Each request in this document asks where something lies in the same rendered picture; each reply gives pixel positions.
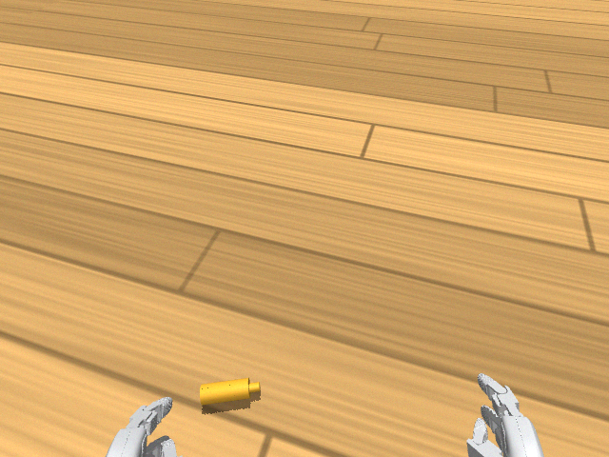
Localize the bottle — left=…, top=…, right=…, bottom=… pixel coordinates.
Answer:
left=200, top=378, right=260, bottom=405

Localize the right robot hand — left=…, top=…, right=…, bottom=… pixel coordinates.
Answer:
left=466, top=373, right=544, bottom=457

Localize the left robot hand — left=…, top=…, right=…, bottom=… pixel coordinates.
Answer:
left=106, top=397, right=183, bottom=457

